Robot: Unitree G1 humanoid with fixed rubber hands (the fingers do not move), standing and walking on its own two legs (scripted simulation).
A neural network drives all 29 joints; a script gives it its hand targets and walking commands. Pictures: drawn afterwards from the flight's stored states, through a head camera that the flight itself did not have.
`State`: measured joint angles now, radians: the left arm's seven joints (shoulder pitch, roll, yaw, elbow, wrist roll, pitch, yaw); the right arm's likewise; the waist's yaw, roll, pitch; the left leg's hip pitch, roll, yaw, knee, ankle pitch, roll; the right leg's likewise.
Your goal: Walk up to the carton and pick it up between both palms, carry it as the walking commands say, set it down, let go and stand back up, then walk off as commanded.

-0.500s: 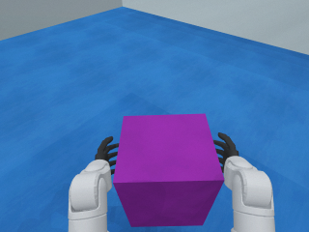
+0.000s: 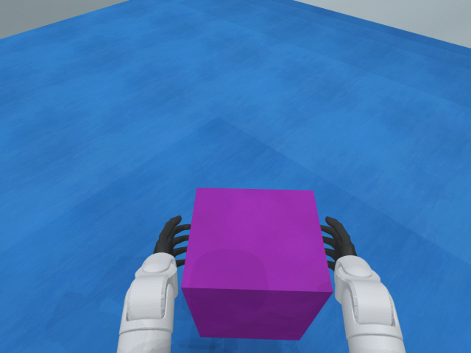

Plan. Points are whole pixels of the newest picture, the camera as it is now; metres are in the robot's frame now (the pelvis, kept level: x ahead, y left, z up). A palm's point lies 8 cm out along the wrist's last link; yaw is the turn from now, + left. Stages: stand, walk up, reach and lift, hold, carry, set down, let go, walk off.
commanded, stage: hold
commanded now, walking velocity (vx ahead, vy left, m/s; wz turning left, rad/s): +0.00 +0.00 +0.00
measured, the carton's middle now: (252, 269) +0.30 +0.01 -0.07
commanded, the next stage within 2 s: set down in 0.38 s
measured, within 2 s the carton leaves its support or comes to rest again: neither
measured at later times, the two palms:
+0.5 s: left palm (178, 240) +0.29 +0.14 +0.04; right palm (357, 243) +0.30 -0.16 +0.04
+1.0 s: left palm (185, 249) +0.31 +0.14 -0.03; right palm (344, 258) +0.31 -0.16 -0.03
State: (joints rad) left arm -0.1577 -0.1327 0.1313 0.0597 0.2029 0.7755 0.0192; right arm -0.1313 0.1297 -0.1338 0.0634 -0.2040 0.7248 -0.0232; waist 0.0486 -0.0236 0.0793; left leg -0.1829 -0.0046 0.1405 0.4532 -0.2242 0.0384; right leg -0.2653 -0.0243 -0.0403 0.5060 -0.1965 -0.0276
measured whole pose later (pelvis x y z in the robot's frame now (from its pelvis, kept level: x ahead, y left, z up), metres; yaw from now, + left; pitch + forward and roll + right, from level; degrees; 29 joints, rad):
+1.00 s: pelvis -0.02 +0.01 -0.02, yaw +1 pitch +2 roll +0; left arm -0.45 -0.20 0.41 0.50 0.35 0.42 -0.01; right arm -0.46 0.15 -0.43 0.49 -0.34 0.43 0.05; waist -0.05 0.02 0.10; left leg -0.42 -0.02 0.05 0.67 -0.29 0.04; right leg -0.45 -0.02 -0.05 0.64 -0.22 -0.02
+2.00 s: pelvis -0.04 +0.00 -0.15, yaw +0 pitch +34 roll +1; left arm -0.74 -0.09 0.44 0.62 0.25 0.29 -0.01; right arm -0.68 0.13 -0.46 0.51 -0.26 0.31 -0.03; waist -0.02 0.03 -0.16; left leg -1.45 -0.03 0.03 1.35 -0.49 0.03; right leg -1.51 0.00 -0.03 1.31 -0.40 -0.04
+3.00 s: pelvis -0.07 +0.00 -0.29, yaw +1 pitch +45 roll +1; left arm -1.05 0.03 0.38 0.77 0.18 0.27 0.06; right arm -0.97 0.01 -0.49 0.65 -0.18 0.28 -0.06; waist -0.04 0.02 -0.12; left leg -2.05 -0.05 0.03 1.84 -0.57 0.03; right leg -2.10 0.01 -0.01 1.79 -0.48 -0.01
